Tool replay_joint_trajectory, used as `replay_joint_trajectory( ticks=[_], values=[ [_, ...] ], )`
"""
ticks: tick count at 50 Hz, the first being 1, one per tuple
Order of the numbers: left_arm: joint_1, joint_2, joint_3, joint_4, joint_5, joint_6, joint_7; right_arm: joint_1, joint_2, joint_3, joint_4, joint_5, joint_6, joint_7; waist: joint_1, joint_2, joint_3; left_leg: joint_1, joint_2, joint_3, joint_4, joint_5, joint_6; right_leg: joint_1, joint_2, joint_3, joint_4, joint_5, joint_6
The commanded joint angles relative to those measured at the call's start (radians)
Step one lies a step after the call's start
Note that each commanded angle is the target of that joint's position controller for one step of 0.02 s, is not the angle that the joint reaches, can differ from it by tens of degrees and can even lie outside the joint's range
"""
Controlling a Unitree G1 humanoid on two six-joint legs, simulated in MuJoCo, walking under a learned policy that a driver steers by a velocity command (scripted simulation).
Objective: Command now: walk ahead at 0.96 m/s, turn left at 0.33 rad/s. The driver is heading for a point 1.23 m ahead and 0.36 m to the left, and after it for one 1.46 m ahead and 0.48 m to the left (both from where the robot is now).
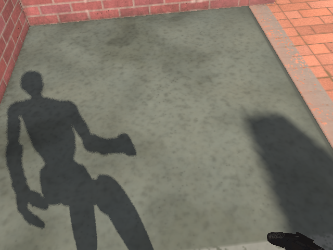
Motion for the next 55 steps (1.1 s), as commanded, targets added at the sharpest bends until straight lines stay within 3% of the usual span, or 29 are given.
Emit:
replay_joint_trajectory(
  ticks=[1, 4, 6, 9, 10, 11, 12, 13, 14, 15, 16, 19, 22, 25, 27, 29, 30, 31, 32, 33, 35, 38, 47, 50, 51, 52, 53, 54, 55],
  values=[
    [-0.15, 0.078, 0.002, -0.054, 0.01, -0.042, 0.024, -0.007, -0.031, 0.001, -0.054, -0.03, 0.024, 0.006, -0.084, -0.058, 0.159, 0.084, -0.04, 0.068, -0.143, 0.171, -0.03, -0.35, -0.147, -0.014, -0.365, 0.421, 0.037],
    [-0.067, 0.108, -0.001, 0.0, 0.004, -0.047, 0.072, -0.118, -0.059, -0.011, -0.082, -0.014, 0.017, 0.003, -0.037, -0.062, 0.1, 0.196, -0.098, 0.249, -0.431, 0.214, -0.024, -0.173, -0.12, -0.11, -0.413, 0.879, 0.092],
    [-0.04, 0.233, 0.023, -0.001, 0.008, -0.05, 0.098, -0.125, -0.066, -0.022, -0.105, -0.015, -0.014, 0.013, -0.049, -0.178, -0.018, 0.414, -0.153, 0.389, -0.646, 0.143, -0.013, 0.001, -0.17, -0.103, -0.307, 1.524, 0.116],
    [-0.159, 0.317, 0.059, -0.04, 0.025, 0.007, 0.135, 0.168, -0.183, -0.089, -0.046, 0.001, 0.021, 0.023, -0.231, -0.324, -0.146, 0.606, -0.218, 0.402, -0.74, -0.118, 0.034, 0.262, -0.287, -0.064, 0.106, 2.145, 0.088],
    [-0.284, 0.372, 0.082, -0.085, 0.024, 0.02, 0.133, 0.455, -0.264, -0.126, 0.03, 0.0, 0.04, 0.023, -0.37, -0.284, -0.202, 0.829, -0.169, 0.263, -0.918, -0.137, 0.111, 0.198, -0.267, -0.045, 0.48, 2.059, 0.09],
    [-0.453, 0.281, 0.064, -0.136, 0.017, 0.005, 0.108, 0.659, -0.264, -0.125, 0.128, 0.003, 0.043, 0.016, -0.443, -0.05, -0.132, 1.055, -0.074, 0.082, -1.157, 0.079, 0.172, -0.087, -0.089, -0.036, 0.989, 1.015, 0.085],
    [-0.451, -0.02, -0.013, -0.242, 0.017, -0.053, 0.059, 0.584, -0.157, -0.079, 0.178, -0.087, 0.022, 0.031, -0.215, 0.313, -0.019, 1.163, -0.084, -0.194, -1.049, 0.079, 0.226, -0.583, 0.075, 0.182, 1.329, 0.046, 0.064],
    [-0.315, -0.077, -0.046, -0.31, -0.016, -0.098, 0.025, 0.458, -0.075, -0.052, 0.108, -0.096, -0.004, 0.031, -0.081, 0.337, -0.166, 1.193, 0.014, -0.561, -1.206, -0.114, 0.333, -0.712, 0.057, 0.352, 1.419, 0.01, 0.021],
    [-0.336, -0.021, -0.047, -0.348, -0.042, -0.114, 0.005, 0.447, -0.034, -0.054, 0.077, -0.085, -0.01, 0.02, -0.075, 0.155, -0.138, 1.187, 0.087, -0.737, -1.405, -0.425, 0.364, -0.815, 0.044, 0.355, 1.374, 0.042, 0.001],
    [-0.366, 0.032, -0.039, -0.352, -0.037, -0.115, -0.006, 0.392, -0.048, -0.062, 0.066, -0.064, -0.022, 0.013, -0.017, -0.144, -0.033, 1.035, 0.11, -0.759, -1.49, -0.572, 0.323, -0.805, -0.003, 0.34, 1.234, 0.134, -0.023],
    [-0.37, 0.034, -0.037, -0.35, -0.013, -0.102, -0.005, 0.306, -0.06, -0.061, 0.047, -0.055, -0.037, 0.013, 0.041, -0.257, 0.047, 0.853, 0.074, -0.702, -1.491, -0.525, 0.301, -0.757, -0.033, 0.333, 1.146, 0.203, -0.013],
    [-0.345, 0.099, -0.024, -0.331, -0.003, -0.061, 0.031, 0.236, -0.081, -0.061, 0.039, -0.05, -0.052, -0.004, 0.091, -0.208, 0.12, 0.602, -0.032, -0.481, -1.493, -0.311, 0.286, -0.662, -0.099, 0.302, 0.954, 0.27, 0.056],
    [-0.59, 0.071, -0.036, -0.411, 0.015, -0.072, 0.058, 0.268, -0.097, -0.063, 0.078, -0.004, -0.035, -0.046, -0.008, -0.117, 0.144, 0.416, -0.144, -0.273, -1.531, -0.129, 0.207, -0.384, -0.088, 0.162, 0.444, 0.403, 0.116],
    [-0.64, 0.058, -0.012, -0.437, -0.055, -0.067, 0.061, 0.338, -0.142, -0.08, 0.131, -0.001, -0.022, -0.058, -0.06, 0.067, 0.034, 0.491, -0.147, -0.286, -1.472, -0.125, 0.151, -0.089, -0.006, 0.16, 0.082, 0.548, 0.179],
    [-0.55, 0.157, 0.046, -0.406, -0.096, -0.058, 0.073, 0.294, -0.17, -0.09, 0.124, -0.013, -0.021, -0.06, -0.002, 0.117, -0.036, 0.683, -0.136, -0.322, -1.316, 0.089, 0.109, -0.019, 0.018, 0.186, -0.021, 0.487, 0.175],
    [-0.144, 0.24, 0.109, -0.302, -0.107, -0.056, 0.079, 0.151, -0.161, -0.093, 0.065, -0.049, -0.018, -0.047, 0.21, 0.144, -0.24, 0.613, -0.148, -0.29, -0.827, 0.243, 0.031, 0.347, -0.105, 0.26, 0.051, 0.419, 0.104],
    [0.045, 0.263, 0.114, -0.242, -0.08, -0.052, 0.069, 0.174, -0.008, -0.052, 0.015, -0.088, -0.023, -0.03, 0.208, -0.124, -0.357, 0.408, -0.197, -0.203, -0.519, -0.28, 0.026, 0.633, -0.259, 0.464, 0.04, 0.184, 0.043],
    [-0.019, 0.305, 0.105, -0.26, -0.002, -0.054, 0.05, 0.315, 0.051, -0.032, -0.034, -0.008, -0.033, -0.034, 0.084, -0.486, -0.324, 0.135, -0.183, -0.126, -0.272, -0.419, 0.008, 0.666, -0.463, 1.036, -0.222, -0.038, -0.109],
    [-0.106, 0.227, 0.107, -0.264, 0.001, -0.055, 0.047, 0.323, -0.038, -0.043, -0.017, 0.025, -0.022, -0.047, 0.079, -0.448, -0.19, 0.005, -0.083, -0.072, -0.14, -0.279, 0.006, 0.558, -0.489, 1.136, -0.284, -0.314, -0.169],
    [-0.153, 0.138, 0.091, -0.245, -0.017, -0.052, 0.05, 0.227, -0.074, -0.051, -0.032, 0.0, -0.005, -0.046, 0.084, -0.277, -0.063, -0.003, -0.04, -0.034, -0.125, -0.192, 0.002, 0.424, -0.441, 0.944, -0.296, -0.25, -0.158],
    [-0.194, 0.123, 0.086, -0.187, -0.014, -0.046, 0.043, 0.113, -0.076, -0.06, -0.063, -0.038, 0.013, -0.036, 0.048, -0.057, 0.051, 0.081, 0.015, -0.019, -0.166, -0.143, -0.002, 0.205, -0.349, 0.643, -0.273, 0.13, -0.106],
    [-0.192, 0.052, 0.06, -0.087, -0.025, -0.053, 0.029, 0.068, -0.037, -0.049, -0.103, -0.013, 0.032, -0.013, -0.002, -0.086, 0.115, 0.12, 0.065, -0.034, -0.283, -0.145, -0.002, 0.058, -0.292, 0.399, -0.291, 0.381, -0.07],
    [-0.029, 0.252, 0.073, 0.059, -0.049, -0.049, 0.039, -0.244, -0.074, -0.033, -0.205, -0.043, -0.035, 0.031, 0.029, -0.045, 0.19, 0.393, -0.039, 0.168, -0.995, 0.129, 0.018, 0.084, -0.284, 0.167, -0.446, 0.92, -0.092],
    [-0.031, 0.329, 0.073, 0.093, -0.025, -0.03, 0.047, 0.023, -0.214, -0.104, -0.167, -0.041, -0.032, 0.006, -0.171, -0.224, -0.024, 0.837, -0.127, 0.171, -1.078, 0.033, 0.063, 0.132, -0.302, 0.16, -0.06, 1.534, -0.063],
    [-0.085, 0.339, 0.071, 0.073, -0.02, -0.032, 0.048, 0.27, -0.256, -0.131, -0.109, -0.04, -0.016, -0.016, -0.31, -0.229, -0.123, 1.189, -0.054, 0.098, -1.093, 0.06, 0.074, -0.1, -0.26, 0.154, 0.23, 1.401, -0.026],
    [-0.014, 0.168, 0.034, 0.023, -0.001, -0.041, 0.043, 0.404, -0.341, -0.144, -0.062, -0.068, -0.008, -0.038, -0.239, 0.022, -0.307, 1.566, 0.212, -0.251, -1.056, -0.135, 0.095, -0.428, -0.118, 0.184, 0.662, 0.451, 0.005],
    [0.064, 0.133, 0.016, 0.016, -0.058, -0.07, 0.037, 0.429, -0.315, -0.131, -0.065, -0.103, -0.024, -0.03, -0.198, 0.208, -0.541, 1.593, 0.379, -0.716, -1.3, -0.398, 0.187, -0.521, -0.049, 0.345, 0.901, 0.1, -0.005],
    [-0.063, 0.199, 0.045, -0.013, -0.101, -0.071, 0.044, 0.392, -0.235, -0.116, -0.045, -0.097, -0.031, -0.021, -0.205, 0.138, -0.354, 1.461, 0.333, -0.666, -1.4, -0.443, 0.165, -0.637, -0.091, 0.323, 0.968, 0.169, 0.006],
    [-0.142, 0.176, 0.042, -0.044, -0.101, -0.063, 0.05, 0.345, -0.19, -0.105, -0.012, -0.076, -0.037, -0.017, -0.174, 0.087, -0.162, 1.291, 0.31, -0.487, -1.413, -0.361, 0.151, -0.692, -0.131, 0.277, 0.948, 0.231, 0.019]
  ],
)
